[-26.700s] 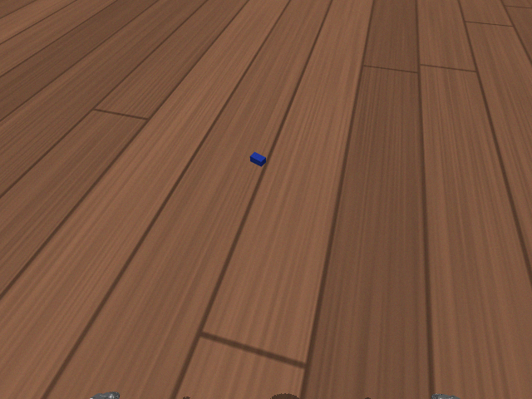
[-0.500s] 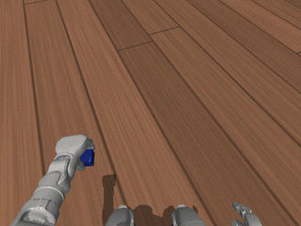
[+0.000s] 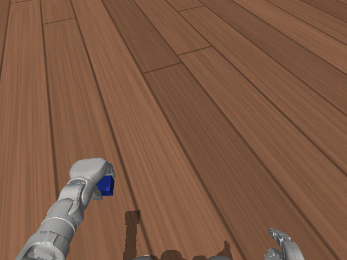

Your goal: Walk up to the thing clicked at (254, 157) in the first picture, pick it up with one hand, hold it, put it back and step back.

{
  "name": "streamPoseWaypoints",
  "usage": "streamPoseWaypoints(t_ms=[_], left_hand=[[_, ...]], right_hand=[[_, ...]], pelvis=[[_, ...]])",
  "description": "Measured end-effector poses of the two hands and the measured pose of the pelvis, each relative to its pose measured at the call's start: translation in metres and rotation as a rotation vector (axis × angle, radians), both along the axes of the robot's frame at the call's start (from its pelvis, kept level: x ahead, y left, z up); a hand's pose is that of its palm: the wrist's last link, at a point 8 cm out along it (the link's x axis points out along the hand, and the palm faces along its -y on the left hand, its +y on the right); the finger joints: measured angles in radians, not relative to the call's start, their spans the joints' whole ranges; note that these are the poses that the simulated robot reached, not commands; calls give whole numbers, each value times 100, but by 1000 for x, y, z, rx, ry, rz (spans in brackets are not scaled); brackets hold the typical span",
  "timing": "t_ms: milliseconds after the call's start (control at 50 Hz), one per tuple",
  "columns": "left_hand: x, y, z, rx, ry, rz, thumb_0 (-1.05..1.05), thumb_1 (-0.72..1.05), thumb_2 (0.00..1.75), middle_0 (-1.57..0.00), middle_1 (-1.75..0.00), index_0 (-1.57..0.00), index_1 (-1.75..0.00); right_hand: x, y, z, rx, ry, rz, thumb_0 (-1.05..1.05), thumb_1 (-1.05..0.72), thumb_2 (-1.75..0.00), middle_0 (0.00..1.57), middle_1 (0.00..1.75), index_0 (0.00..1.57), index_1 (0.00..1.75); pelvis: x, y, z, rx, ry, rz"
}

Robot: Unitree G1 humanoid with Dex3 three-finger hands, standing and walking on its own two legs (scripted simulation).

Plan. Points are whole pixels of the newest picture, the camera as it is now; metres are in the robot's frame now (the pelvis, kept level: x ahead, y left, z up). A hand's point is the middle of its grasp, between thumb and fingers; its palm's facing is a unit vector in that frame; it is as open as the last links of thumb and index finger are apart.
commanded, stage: hold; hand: left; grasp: from above
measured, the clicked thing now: (98, 186) +0.32 +0.23 -0.09
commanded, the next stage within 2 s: crouch in 1.58 s
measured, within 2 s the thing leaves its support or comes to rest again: neither
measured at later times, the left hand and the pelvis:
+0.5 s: hand (95, 186) +0.29 +0.21 -0.03, palm faces -0.45 -0.04 -0.89, open 7.2 cm; pelvis +0.00 -0.01 +0.01, yaw +0 degrees
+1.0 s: hand (94, 187) +0.28 +0.21 -0.02, palm faces -0.45 -0.05 -0.89, open 7.2 cm; pelvis -0.01 -0.01 +0.02, yaw +0 degrees
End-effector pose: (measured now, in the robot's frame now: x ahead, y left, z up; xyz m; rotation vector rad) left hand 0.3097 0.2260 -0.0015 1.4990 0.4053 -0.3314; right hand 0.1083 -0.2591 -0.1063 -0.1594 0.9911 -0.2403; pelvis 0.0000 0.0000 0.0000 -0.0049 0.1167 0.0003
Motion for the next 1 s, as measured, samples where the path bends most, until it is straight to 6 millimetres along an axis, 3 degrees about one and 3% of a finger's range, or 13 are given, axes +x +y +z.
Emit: streamPoseWaypoints(t_ms=[1000], left_hand=[[-21, -15, 42, -11, -6, -31, -1, 37, 12, -102, -10, -106, -8]], right_hand=[[21, 2, 23, 29, -88, 23, 1, -90, -90, 20, 30, 20, 30]], pelvis=[[-9, -7, 18, 11, -100, -9]])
